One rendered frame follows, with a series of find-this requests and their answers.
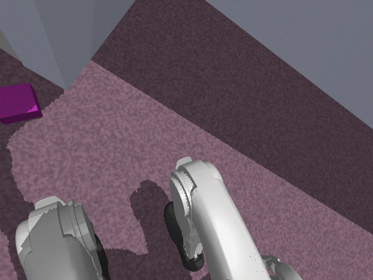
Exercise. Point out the right robot hand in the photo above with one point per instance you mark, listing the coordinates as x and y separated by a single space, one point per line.
282 270

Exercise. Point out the small box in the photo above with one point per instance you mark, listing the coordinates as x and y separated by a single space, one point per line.
18 103

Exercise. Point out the right robot foot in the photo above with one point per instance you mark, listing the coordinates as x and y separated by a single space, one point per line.
194 264

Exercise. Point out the left robot foot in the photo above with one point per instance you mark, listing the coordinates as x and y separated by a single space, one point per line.
102 258

